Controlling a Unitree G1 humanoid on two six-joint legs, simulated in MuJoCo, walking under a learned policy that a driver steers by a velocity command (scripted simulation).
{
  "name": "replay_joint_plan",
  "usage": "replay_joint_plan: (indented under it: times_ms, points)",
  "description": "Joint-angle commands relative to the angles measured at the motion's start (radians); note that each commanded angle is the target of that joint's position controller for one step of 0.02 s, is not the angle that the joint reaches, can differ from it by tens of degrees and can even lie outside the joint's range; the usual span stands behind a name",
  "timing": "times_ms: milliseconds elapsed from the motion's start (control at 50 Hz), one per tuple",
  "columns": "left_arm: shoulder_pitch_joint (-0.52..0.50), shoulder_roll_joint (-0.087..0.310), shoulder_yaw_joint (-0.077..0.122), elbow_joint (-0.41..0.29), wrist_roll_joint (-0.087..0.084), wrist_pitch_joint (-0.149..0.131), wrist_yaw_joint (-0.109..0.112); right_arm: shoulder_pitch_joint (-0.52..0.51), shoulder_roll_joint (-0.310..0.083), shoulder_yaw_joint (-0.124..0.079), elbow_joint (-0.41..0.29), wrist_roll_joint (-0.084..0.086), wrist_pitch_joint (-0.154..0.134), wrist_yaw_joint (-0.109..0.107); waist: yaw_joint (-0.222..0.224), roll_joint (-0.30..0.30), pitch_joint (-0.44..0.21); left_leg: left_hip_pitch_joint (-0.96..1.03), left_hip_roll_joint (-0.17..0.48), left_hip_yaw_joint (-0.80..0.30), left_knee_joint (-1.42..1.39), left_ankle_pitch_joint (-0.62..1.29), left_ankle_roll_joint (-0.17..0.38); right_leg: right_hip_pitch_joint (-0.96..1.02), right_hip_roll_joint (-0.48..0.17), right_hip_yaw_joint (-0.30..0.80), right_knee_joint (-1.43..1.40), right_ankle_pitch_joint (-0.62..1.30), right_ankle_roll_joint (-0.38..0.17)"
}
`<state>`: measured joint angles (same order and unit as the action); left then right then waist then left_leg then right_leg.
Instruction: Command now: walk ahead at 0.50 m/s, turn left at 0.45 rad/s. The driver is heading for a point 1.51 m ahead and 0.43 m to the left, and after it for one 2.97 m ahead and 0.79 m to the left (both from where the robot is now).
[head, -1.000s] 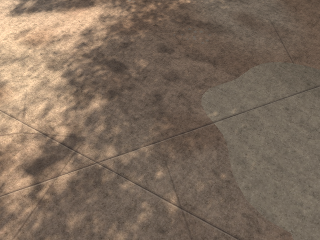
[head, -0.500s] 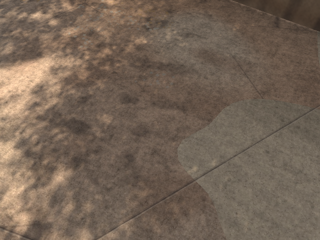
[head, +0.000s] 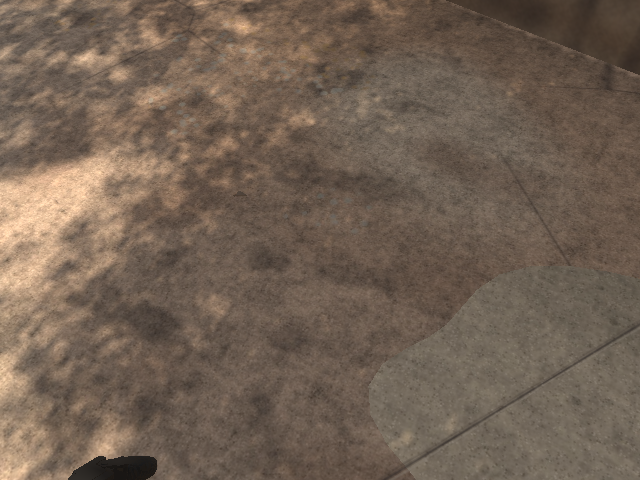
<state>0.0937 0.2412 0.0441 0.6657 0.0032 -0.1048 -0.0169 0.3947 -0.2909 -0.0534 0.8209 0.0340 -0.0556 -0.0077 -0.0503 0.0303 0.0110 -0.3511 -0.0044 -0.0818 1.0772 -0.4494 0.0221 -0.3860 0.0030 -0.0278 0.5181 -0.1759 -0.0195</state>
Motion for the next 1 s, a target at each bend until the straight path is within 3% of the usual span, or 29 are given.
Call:
replay_joint_plan:
  times_ms: [20,60,120,220,320,360,380,400,420,440,460,480,500,520,560,600,640,700,760,820,840,860,880,900,920,940,960,1000]
  points:
    - [0.130,0.095,0.033,0.011,0.003,0.001,0.002,-0.066,-0.099,-0.033,-0.109,-0.007,-0.004,0.000,0.077,-0.138,-0.041,-0.389,0.119,-0.033,0.128,0.108,-0.005,0.341,-0.296,0.335,-0.294,-0.049,-0.169]
    - [0.091,0.098,0.039,0.025,0.007,-0.010,0.002,-0.053,-0.059,-0.029,-0.111,-0.004,0.018,0.006,0.044,-0.154,-0.008,-0.325,0.138,-0.022,0.105,0.164,-0.016,0.238,-0.269,0.219,-0.351,0.052,-0.167]
    - [0.100,0.130,0.053,0.056,0.009,-0.022,0.008,-0.099,-0.047,-0.029,-0.140,-0.012,0.031,0.007,0.037,-0.103,0.012,-0.365,0.144,-0.031,0.030,0.265,-0.035,0.236,-0.274,0.105,-0.378,0.192,-0.181]
    - [0.136,0.178,0.065,0.093,0.003,-0.008,0.021,-0.247,-0.024,-0.014,-0.187,-0.013,0.019,0.037,0.087,-0.077,0.042,-0.336,0.128,0.032,-0.256,0.479,-0.022,0.284,-0.254,-0.053,-0.379,0.238,-0.152]
    - [0.196,0.227,0.081,0.131,-0.023,0.020,0.023,-0.370,-0.039,-0.013,-0.258,-0.011,0.022,0.063,0.120,-0.078,0.080,-0.340,0.105,0.099,-0.402,0.386,0.028,0.424,-0.301,-0.111,-0.327,0.286,-0.120]
    - [0.189,0.256,0.089,0.133,-0.031,0.033,0.026,-0.346,-0.066,-0.027,-0.271,-0.015,0.026,0.067,0.088,-0.106,0.043,-0.251,0.052,0.153,-0.424,0.281,0.066,0.462,-0.303,-0.146,-0.218,0.561,-0.098]
    - [0.183,0.270,0.093,0.132,-0.036,0.041,0.029,-0.280,-0.092,-0.042,-0.261,-0.016,0.030,0.065,0.044,-0.120,-0.007,-0.146,0.007,0.187,-0.433,0.239,0.089,0.464,-0.292,-0.168,-0.101,0.732,-0.085]
    - [0.170,0.266,0.089,0.129,-0.041,0.049,0.032,-0.132,-0.134,-0.070,-0.223,-0.014,0.032,0.059,-0.043,-0.102,-0.084,0.060,-0.048,0.210,-0.497,0.286,0.123,0.410,-0.257,-0.203,0.099,0.804,-0.058]
    - [0.187,0.229,0.073,0.118,-0.022,0.045,0.037,0.047,-0.212,-0.107,-0.176,-0.010,0.041,0.040,-0.118,-0.029,-0.180,0.378,-0.009,0.092,-0.514,0.326,0.171,0.189,-0.218,-0.208,0.386,0.597,-0.011]
    - [0.280,0.075,0.022,0.054,0.026,0.022,0.023,0.023,-0.345,-0.124,-0.181,0.000,0.034,0.030,0.006,0.273,-0.247,0.713,0.267,-0.470,-0.594,0.213,0.354,-0.290,-0.025,-0.149,0.762,-0.346,0.058]
    - [0.193,0.139,0.025,0.045,-0.009,-0.019,0.010,0.061,-0.272,-0.099,-0.220,-0.009,0.016,0.036,-0.066,0.165,-0.415,0.776,0.349,-0.765,-0.767,0.052,0.414,-0.399,0.015,0.102,0.888,-0.430,0.047]
    - [0.085,0.200,0.041,0.015,-0.050,-0.036,0.003,0.032,-0.208,-0.080,-0.205,-0.020,0.002,0.041,-0.084,0.091,-0.271,0.695,0.322,-0.626,-0.788,0.115,0.351,-0.482,-0.032,0.116,0.881,-0.331,0.022]
    - [0.069,0.181,0.033,0.010,-0.040,-0.045,0.008,-0.022,-0.182,-0.071,-0.207,-0.017,-0.005,0.040,-0.043,0.031,-0.184,0.553,0.282,-0.505,-0.780,0.199,0.316,-0.456,-0.074,0.112,0.797,-0.243,0.008]
    - [0.070,0.184,0.037,0.022,-0.012,-0.043,0.018,-0.109,-0.149,-0.059,-0.224,-0.021,-0.004,0.037,0.006,-0.009,-0.110,0.399,0.244,-0.397,-0.776,0.388,0.287,-0.383,-0.102,0.108,0.714,-0.197,0.017]
    - [0.106,0.196,0.048,0.030,0.008,-0.015,0.021,-0.185,-0.130,-0.050,-0.255,-0.041,-0.002,0.028,0.069,0.008,-0.081,0.220,0.204,-0.282,-0.786,0.709,0.275,-0.242,-0.118,0.108,0.643,-0.172,0.039]
    - [0.118,0.161,0.041,0.034,0.016,0.009,0.026,-0.187,-0.153,-0.057,-0.245,-0.038,-0.002,0.016,0.087,-0.008,-0.076,0.134,0.177,-0.196,-0.781,0.904,0.275,-0.196,-0.093,0.079,0.557,-0.142,0.072]
    - [0.076,0.130,0.029,0.022,0.019,0.021,0.031,-0.171,-0.176,-0.065,-0.230,-0.031,0.006,0.000,0.080,0.006,-0.074,0.089,0.136,-0.137,-0.764,0.954,0.250,-0.174,-0.056,0.062,0.426,-0.047,0.093]
    - [-0.012,0.111,0.016,0.005,0.012,0.027,0.022,-0.146,-0.172,-0.067,-0.213,-0.015,0.034,-0.019,0.043,0.056,-0.102,0.076,0.083,-0.114,-0.721,0.858,0.188,-0.100,0.001,0.060,0.217,0.148,0.097]
    - [-0.063,0.124,0.017,-0.002,0.003,0.028,0.006,-0.115,-0.155,-0.059,-0.193,-0.018,0.048,-0.027,0.013,0.074,-0.113,0.134,0.109,-0.164,-0.682,0.737,0.164,-0.075,0.014,0.077,0.100,0.213,0.088]
    - [-0.050,0.157,0.032,-0.006,0.012,0.017,-0.001,-0.121,-0.133,-0.050,-0.186,-0.027,0.049,-0.028,0.024,0.091,-0.101,0.204,0.142,-0.246,-0.595,0.690,0.152,-0.051,0.006,0.095,0.017,0.155,0.044]
    - [-0.021,0.155,0.035,0.000,0.017,0.010,-0.002,-0.144,-0.121,-0.045,-0.189,-0.025,0.048,-0.029,0.051,0.092,-0.097,0.206,0.123,-0.249,-0.548,0.667,0.135,0.000,0.003,0.083,-0.057,0.205,0.020]
    - [0.003,0.172,0.039,0.001,0.031,0.001,0.003,-0.142,-0.096,-0.037,-0.193,-0.029,0.043,-0.027,0.061,0.062,-0.118,0.185,0.067,-0.232,-0.474,0.620,0.099,0.106,-0.040,0.103,-0.112,0.404,-0.013]
    - [0.033,0.223,0.044,-0.010,0.051,-0.002,0.010,-0.095,-0.056,-0.023,-0.206,-0.051,0.033,-0.025,0.039,-0.061,-0.202,0.089,-0.016,-0.171,-0.315,0.390,0.051,0.298,-0.193,0.234,-0.057,0.791,-0.084]
    - [0.075,0.206,0.041,0.010,0.062,0.013,0.013,0.029,-0.047,-0.014,-0.185,-0.037,0.034,-0.025,0.015,-0.272,-0.288,-0.086,-0.106,-0.111,-0.106,-0.160,-0.018,0.481,-0.377,0.469,-0.054,0.946,-0.278]
    - [0.092,0.135,0.023,0.019,0.023,0.024,0.007,0.043,-0.117,-0.026,-0.168,-0.038,0.045,-0.023,0.023,-0.228,-0.304,-0.127,-0.064,-0.128,-0.011,-0.271,-0.057,0.454,-0.414,0.580,-0.092,0.716,-0.315]
    - [0.064,0.115,0.014,0.013,0.007,0.032,0.004,-0.031,-0.154,-0.040,-0.169,-0.027,0.066,-0.026,0.044,-0.157,-0.233,-0.159,-0.038,-0.119,0.048,-0.231,-0.082,0.399,-0.365,0.530,-0.113,0.507,-0.280]
    - [0.037,0.117,0.012,0.013,0.009,0.043,0.002,-0.080,-0.147,-0.042,-0.167,-0.025,0.087,-0.031,0.044,-0.119,-0.189,-0.170,-0.023,-0.098,0.061,-0.185,-0.098,0.339,-0.319,0.477,-0.139,0.343,-0.241]
    - [-0.041,0.125,0.008,0.008,0.015,0.061,0.002,-0.102,-0.116,-0.037,-0.165,-0.028,0.114,-0.032,0.018,-0.137,-0.104,-0.105,0.017,-0.063,-0.059,-0.109,-0.108,0.176,-0.249,0.376,-0.205,0.124,-0.189]
